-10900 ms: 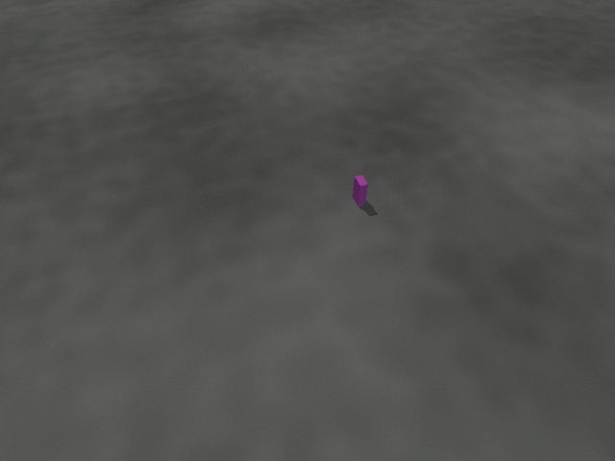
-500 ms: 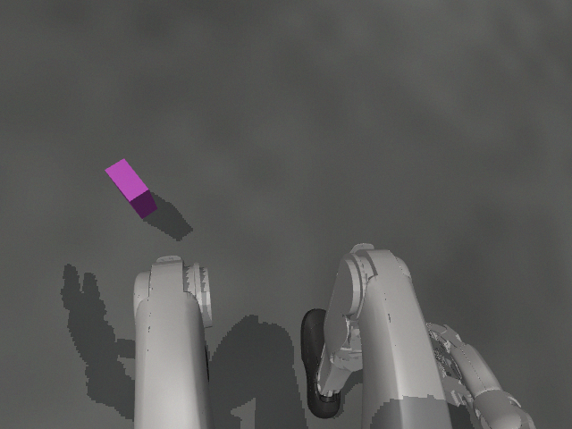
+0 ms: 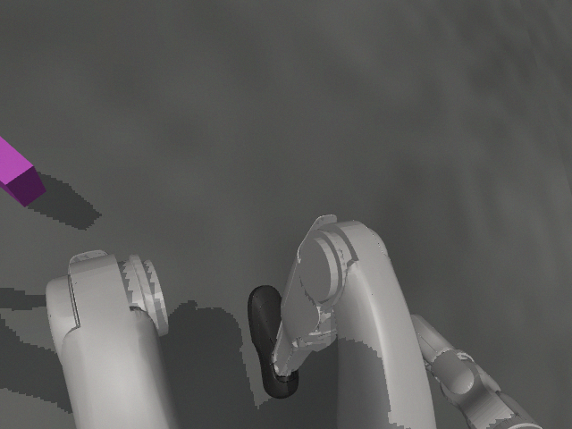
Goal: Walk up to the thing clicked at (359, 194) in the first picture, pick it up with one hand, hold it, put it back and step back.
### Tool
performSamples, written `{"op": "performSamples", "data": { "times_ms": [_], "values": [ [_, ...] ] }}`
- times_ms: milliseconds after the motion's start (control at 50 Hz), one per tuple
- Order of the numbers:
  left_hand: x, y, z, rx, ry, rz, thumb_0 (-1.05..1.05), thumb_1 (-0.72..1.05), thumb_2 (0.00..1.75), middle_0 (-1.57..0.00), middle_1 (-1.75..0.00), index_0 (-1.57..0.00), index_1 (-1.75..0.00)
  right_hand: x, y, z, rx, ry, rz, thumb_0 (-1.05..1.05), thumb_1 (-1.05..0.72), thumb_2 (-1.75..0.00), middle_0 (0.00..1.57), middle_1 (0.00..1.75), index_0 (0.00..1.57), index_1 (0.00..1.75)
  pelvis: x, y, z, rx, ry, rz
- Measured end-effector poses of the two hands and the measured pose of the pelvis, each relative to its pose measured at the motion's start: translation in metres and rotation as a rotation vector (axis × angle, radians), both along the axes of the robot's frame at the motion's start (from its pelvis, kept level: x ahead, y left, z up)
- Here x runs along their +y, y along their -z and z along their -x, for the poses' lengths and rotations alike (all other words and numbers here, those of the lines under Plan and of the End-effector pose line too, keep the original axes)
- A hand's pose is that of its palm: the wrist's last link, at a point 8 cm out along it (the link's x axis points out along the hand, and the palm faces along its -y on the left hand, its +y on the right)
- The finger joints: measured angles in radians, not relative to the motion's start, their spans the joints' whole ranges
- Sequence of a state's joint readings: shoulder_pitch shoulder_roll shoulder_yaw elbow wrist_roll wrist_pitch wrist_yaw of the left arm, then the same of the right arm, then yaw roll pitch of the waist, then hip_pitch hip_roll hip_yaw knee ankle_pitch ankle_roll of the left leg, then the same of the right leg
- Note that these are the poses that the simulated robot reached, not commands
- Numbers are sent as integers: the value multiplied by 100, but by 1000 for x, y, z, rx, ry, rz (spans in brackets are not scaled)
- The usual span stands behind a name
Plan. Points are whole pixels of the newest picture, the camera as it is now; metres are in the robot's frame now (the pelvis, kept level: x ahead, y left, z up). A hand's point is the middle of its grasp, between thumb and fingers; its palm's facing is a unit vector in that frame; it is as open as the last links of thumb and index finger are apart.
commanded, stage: close in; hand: left
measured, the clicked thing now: (7, 169) +0.46 +0.28 -0.24
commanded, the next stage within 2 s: rest palm in 0.66 s
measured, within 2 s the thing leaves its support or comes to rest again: neither
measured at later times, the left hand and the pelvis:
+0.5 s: hand out of the picture +0.40 +0.30 -0.19, palm faces +0.35 -0.94 +0.00, open 17.5 cm; pelvis -0.02 +0.01 -0.02, yaw -3 degrees
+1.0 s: hand (6, 201) +0.41 +0.28 -0.21, palm faces +0.37 -0.93 -0.02, open 16.5 cm; pelvis -0.01 +0.01 -0.02, yaw -4 degrees
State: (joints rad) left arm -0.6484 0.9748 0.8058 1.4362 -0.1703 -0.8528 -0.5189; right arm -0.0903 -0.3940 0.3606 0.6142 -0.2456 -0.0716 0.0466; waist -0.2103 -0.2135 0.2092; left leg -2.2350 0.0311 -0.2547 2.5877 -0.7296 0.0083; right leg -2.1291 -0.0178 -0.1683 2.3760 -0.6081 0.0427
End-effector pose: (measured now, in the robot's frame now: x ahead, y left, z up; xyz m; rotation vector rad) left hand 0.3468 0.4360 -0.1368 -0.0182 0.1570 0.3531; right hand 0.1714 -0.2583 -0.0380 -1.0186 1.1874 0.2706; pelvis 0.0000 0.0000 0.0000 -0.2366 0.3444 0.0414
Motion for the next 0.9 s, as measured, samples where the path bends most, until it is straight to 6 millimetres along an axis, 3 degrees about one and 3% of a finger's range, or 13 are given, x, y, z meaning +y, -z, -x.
{"op": "performSamples", "data": {
  "times_ms": [140, 260, 540, 680, 900],
  "values": [
    [-43, 38, -11, -6, 17, 31, -1, -57, 10, -7, -16, -7, -16, 4, 0, 9, 48, -52, 40, 0, -91, -90, 20, 30, 21, 30, 2, 9, 5, -63, 16, 25],
    [-69, 52, -18, -46, -32, 35, -2, -59, 7, -7, -15, -8, -14, 7, -3, 18, 66, -81, 70, 0, -92, -90, 20, 30, 21, 30, 4, 15, 10, -118, 26, 47],
    [-96, 57, -16, -57, -4, -9, -2, -60, 7, -6, -13, -7, -11, 11, -6, 41, 120, -92, 94, 0, -92, -90, 20, 30, 21, 30, 8, 18, 17, -160, 37, 71],
    [-113, 65, -20, -75, -14, 4, -2, -57, 9, -5, -12, -6, -10, 17, -9, 39, 125, -105, 102, 0, -91, -90, 20, 30, 21, 30, 9, 18, 17, -169, 45, 83],
    [-116, 73, -19, -66, -27, -23, -1, -44, 16, -5, -11, -5, -11, 21, -8, 30, 142, -126, 117, 0, -90, -90, 20, 30, 21, 30, 11, 18, 15, -167, 48, 93]
  ]
}}
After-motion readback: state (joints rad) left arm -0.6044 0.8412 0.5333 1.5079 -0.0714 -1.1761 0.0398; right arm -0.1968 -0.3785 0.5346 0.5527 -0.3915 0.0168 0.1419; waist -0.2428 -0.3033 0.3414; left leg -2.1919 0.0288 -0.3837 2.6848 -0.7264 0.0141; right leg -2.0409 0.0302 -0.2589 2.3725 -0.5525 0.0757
